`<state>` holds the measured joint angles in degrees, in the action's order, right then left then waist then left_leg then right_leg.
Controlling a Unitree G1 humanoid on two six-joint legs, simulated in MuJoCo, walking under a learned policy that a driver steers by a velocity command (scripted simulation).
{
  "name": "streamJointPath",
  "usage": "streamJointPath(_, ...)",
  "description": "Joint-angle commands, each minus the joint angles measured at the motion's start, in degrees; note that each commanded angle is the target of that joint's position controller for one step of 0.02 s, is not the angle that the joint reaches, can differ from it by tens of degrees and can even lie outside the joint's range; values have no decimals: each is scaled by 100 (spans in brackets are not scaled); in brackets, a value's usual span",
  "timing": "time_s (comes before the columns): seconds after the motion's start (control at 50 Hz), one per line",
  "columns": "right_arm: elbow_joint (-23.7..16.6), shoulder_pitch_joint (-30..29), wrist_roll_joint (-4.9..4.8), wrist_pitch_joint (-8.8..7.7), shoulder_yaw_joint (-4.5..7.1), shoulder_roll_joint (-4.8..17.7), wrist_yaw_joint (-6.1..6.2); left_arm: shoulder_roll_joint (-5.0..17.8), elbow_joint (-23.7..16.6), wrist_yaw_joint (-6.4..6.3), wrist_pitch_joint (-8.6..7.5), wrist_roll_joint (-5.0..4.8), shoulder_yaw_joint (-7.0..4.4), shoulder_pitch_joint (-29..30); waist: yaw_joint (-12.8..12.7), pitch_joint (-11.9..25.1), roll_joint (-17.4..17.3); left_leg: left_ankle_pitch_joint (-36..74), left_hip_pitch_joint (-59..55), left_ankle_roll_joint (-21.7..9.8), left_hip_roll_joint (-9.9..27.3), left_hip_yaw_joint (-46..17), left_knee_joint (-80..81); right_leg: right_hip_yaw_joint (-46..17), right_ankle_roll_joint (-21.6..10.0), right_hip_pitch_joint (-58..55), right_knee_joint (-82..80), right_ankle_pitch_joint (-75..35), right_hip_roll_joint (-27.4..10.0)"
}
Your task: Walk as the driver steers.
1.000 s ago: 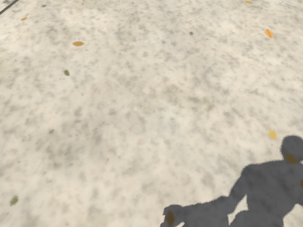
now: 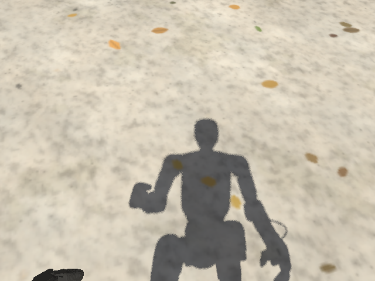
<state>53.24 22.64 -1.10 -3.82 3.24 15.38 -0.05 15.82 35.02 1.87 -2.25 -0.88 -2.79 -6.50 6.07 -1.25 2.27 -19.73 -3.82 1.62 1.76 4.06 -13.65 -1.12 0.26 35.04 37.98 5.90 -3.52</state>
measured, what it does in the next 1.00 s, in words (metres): walks ahead, turning left: right foot, then left foot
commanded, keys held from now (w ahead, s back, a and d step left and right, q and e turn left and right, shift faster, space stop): no key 0.24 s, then q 0.76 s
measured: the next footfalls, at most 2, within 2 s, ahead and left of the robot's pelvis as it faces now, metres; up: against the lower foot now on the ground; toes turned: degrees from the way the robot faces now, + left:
right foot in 0.06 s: +0.20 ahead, -0.14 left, +0.00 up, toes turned -1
left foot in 0.52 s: +0.19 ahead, +0.09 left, +0.00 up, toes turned +8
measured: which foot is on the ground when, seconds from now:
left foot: down 0.00-0.06, up 0.08-0.50, down 0.52-0.94, up 0.96-1.00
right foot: up 0.00-0.04, down 0.06-0.52, up 0.54-0.92, down 0.94-1.00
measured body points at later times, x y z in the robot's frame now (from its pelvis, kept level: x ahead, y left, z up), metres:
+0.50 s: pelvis +0.14 -0.03 +0.00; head +0.15 -0.01 +0.45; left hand +0.27 +0.25 -0.12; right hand +0.27 -0.30 -0.11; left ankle +0.15 +0.08 -0.73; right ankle +0.16 -0.13 -0.74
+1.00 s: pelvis +0.18 -0.05 +0.00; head +0.21 -0.05 +0.45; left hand +0.22 +0.27 -0.10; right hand +0.43 -0.27 -0.10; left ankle +0.13 +0.07 -0.71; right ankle +0.23 -0.15 -0.74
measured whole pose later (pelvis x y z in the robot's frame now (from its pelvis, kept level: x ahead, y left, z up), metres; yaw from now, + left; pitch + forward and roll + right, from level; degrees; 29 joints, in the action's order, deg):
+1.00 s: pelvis +0.18 -0.05 +0.00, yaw +22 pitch +2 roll -1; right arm 40.8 7.7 -0.9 2.5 4.7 19.2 2.2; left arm 16.6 44.6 -0.8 -0.5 1.1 -4.4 -6.3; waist 1.1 -2.6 -2.1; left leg -27.2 22.3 0.5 -5.4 -11.3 -44.6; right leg -1.9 -0.8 15.4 27.6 13.3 2.0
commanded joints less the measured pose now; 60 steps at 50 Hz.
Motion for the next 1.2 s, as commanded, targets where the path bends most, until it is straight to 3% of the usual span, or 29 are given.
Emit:
streamJointPath(0.02, -274, -255, -71, 6, 256, 1282, 17, 539, -529, 44, -129, 14, -184, 218, -502, -72, -1079, 4427, 511, -831, 1177, -478, -397, 368, -289, -1161, -668, -141, 428)
streamJointPath(0.06, -322, -306, -40, -38, 174, 1076, 34, 940, -105, -67, -77, 104, -382, -1094, -1207, 766, -811, 4748, 1191, -436, 751, -127, -2057, 291, -631, -3297, -1046, -1440, 407)
streamJointPath(0.08, -534, -86, 237, -110, 7, 625, -1, 1494, -28, -189, 6, 247, -472, -1803, -1259, 1757, 457, 1860, 2744, -82, 261, 43, -4006, -1291, -1184, -5319, -451, -3722, -1100)
streamJointPath(0.1, -335, 707, 172, -132, -124, 366, -60, 1495, -36, -156, 45, 249, -382, -1756, -961, 2941, 1389, -2073, 3431, 105, -332, -668, -5569, -3227, -2150, -5920, -1020, -4041, -2325)
streamJointPath(0.12, -238, 304, -5, -73, 74, 997, -62, 1110, -36, -107, 74, 182, -316, -1574, -1139, 2617, 625, -1833, 3466, 93, -40, -1028, -5995, -2733, -1935, -5156, -1290, -3362, -1902)
streamJointPath(0.14, -428, -204, -92, -18, 66, 954, -37, 907, -21, -88, 53, 107, -233, -1035, -963, 1585, 576, -1516, 3884, 54, 169, -756, -5916, -1922, -1698, -4395, -1421, -3090, -1580)
streamJointPath(0.16, -417, -395, -18, 43, 38, 804, 29, 688, -2, -76, 23, 79, -163, -667, -808, 1107, 187, -1127, 3831, 68, 347, -695, -5579, -1491, -1504, -3652, -1613, -2843, -1262)
streamJointPath(0.18, -395, -387, 44, 136, 48, 738, 92, 564, 4, -63, 1, 102, -125, -360, -602, 826, 181, -812, 3461, 97, 464, -707, -5221, -1131, -1376, -2940, -1837, -2642, -1060)
streamJointPath(0.26, -253, 5, 125, 363, -3, 417, 211, 420, 211, -63, -149, 274, -100, 160, -160, 728, 423, -74, 2204, 230, 396, -604, -4068, -394, -1410, -1643, -2277, -2380, -806)
streamJointPath(0.34, -487, -679, 121, 476, 1, 583, 216, 631, 505, -177, -102, 279, -157, 92, -438, 539, 491, 509, 2019, 139, 394, -575, -3065, -368, -1368, -1586, -2522, -417, -943)
streamJointPath(0.4, -791, -1142, 72, 524, 93, 829, 183, 890, 618, -289, 49, 181, -244, 19, -589, 188, 394, 110, 2469, -14, 326, -484, -3057, -650, -1401, -1820, -2557, 634, -1218)
streamJointPath(0.46, -911, -1194, 72, 521, 105, 683, 103, 901, 668, -369, 168, 69, -267, 60, -538, 129, 221, 44, 2502, -186, 243, -309, -2578, -611, -1317, -2223, -2167, 240, -1320)
streamJointPath(0.5, -901, -973, 110, 487, 142, 705, 37, 846, 742, -410, 240, -3, -278, -29, -400, 252, 79, 900, 1992, -386, 106, -288, -1647, -253, -948, -2292, -1522, -181, -1061)
streamJointPath(0.52, -939, -882, 126, 474, 240, 1062, 49, 680, 752, -426, 250, 42, -254, -192, -485, 293, -572, 2156, 1697, -634, 494, -994, -1053, 241, -517, -2090, -647, 110, -613)
streamJointPath(0.54, -1045, -954, 93, 478, 382, 1675, 123, 397, 544, -426, 223, 232, -192, -171, -765, 291, -1911, 3504, 1155, -1452, 1508, -2625, -777, 936, 101, -943, 573, 1484, 418)
streamJointPath(0.56, -1051, -621, 208, 415, 327, 1411, 101, 487, 398, -454, 221, 224, -195, 496, -184, 410, -1901, 3912, 805, -2178, 1948, -3342, -493, 303, 242, -135, 1744, 3197, 779)
streamJointPath(0.58, -1070, -628, 240, 311, 295, 1317, 96, 598, 402, -428, 221, 132, -246, 412, -279, 577, -1383, 4023, 640, -2152, 1803, -3058, -595, -142, 221, 73, 2485, 3175, 622)
streamJointPath(0.6, -1133, -903, 168, 245, 311, 1260, 108, 608, 502, -427, 237, 72, -273, 275, -434, 628, -1033, 4067, 514, -1865, 1523, -2658, -753, -264, 217, 203, 2662, 2801, 501)
streamJointPath(0.64, -1244, -1230, 1, 259, 282, 1111, 168, 706, 556, -468, 248, 104, -325, 267, -547, 705, -765, 4155, 443, -1523, 1288, -2316, -841, -353, 291, 209, 2376, 2194, 345)
streamJointPath(0.74, -1341, -1178, 19, 456, 359, 1248, 273, 454, 537, -415, 205, 21, -246, 401, -494, 839, -918, 3994, 546, -1458, 967, -2210, -894, -253, 497, -424, 1088, 1585, 535)
streamJointPath(0.86, -1487, -1445, 8, 577, 391, 1304, 231, 614, 576, -301, 159, -8, -280, 295, -481, 687, -1225, 3206, 1139, -1381, 832, -2773, -926, -291, 437, -1379, -148, 1408, 671)
streamJointPath(0.92, -1596, -1717, -70, 629, 341, 1181, 266, 702, 738, -235, 70, 10, -349, -186, -784, 643, -1166, 2338, 1479, -978, 462, -2904, -1276, -195, 227, -2332, -1777, 202, 594)
streamJointPath(0.94, -1620, -1552, -15, 628, 275, 963, 278, 993, 759, -262, 72, 82, -427, -347, -717, 773, -686, 1239, 2057, -688, 146, -2644, -1831, -746, -32, -3043, -1939, -203, -149)
streamJointPath(0.96, -1664, -1200, 58, 589, 189, 621, 254, 1465, 670, -317, 132, 191, -501, -181, -367, 694, 929, -1060, 3210, -310, -818, -1636, -3027, -2120, -752, -3511, -1960, -1567, -1387)
streamJointPath(0.98, -1671, -1132, 69, 527, 326, 1067, 243, 1309, 609, -284, 115, 361, -459, -176, -490, 649, 1146, -1935, 3610, -57, -726, -1422, -4294, -2877, -1553, -3089, -2097, -1806, -2097)
streamJointPath(1.0, -1559, -1060, 23, 531, 455, 1429, 232, 1014, 513, -288, 80, 329, -363, 86, -415, 470, 654, -1567, 3625, 40, -479, -1466, -5013, -2416, -1594, -2885, -2099, -1526, -1894)
streamJointPath(1.04, -1391, -981, 12, 643, 491, 1316, 257, 727, 466, -327, 79, 161, -283, 448, -346, 236, 457, -853, 3759, 214, -350, -1300, -5433, -1412, -1152, -2799, -2030, -866, -1211)
streamJointPath(1.1, -1604, -1290, -43, 682, 386, 978, 199, 757, 564, -426, 136, 144, -256, 200, -574, 138, 626, -351, 3893, 410, -261, -936, -5277, -758, -1228, -2945, -2095, -1221, -1000)
streamJointPath(1.2, -1948, -1663, -7, 658, 247, 764, 86, 1067, 629, -453, 231, 140, -358, -87, -857, 408, 666, -330, 3592, 479, 82, -610, -3970, -429, -1381, -3538, -2063, -1573, -1307)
